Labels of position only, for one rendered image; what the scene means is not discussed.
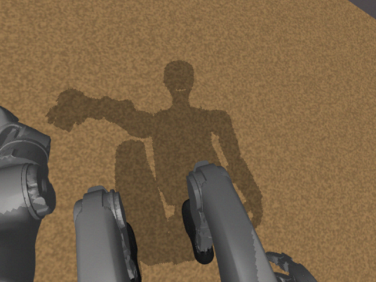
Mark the right robot foot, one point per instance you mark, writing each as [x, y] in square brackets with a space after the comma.
[201, 257]

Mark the left robot arm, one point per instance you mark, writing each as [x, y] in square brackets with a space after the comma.
[26, 196]

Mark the left robot foot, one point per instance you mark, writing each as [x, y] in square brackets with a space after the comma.
[133, 253]

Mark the left robot hand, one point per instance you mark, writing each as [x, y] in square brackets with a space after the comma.
[6, 116]

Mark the right robot hand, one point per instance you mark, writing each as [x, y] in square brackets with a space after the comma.
[297, 272]

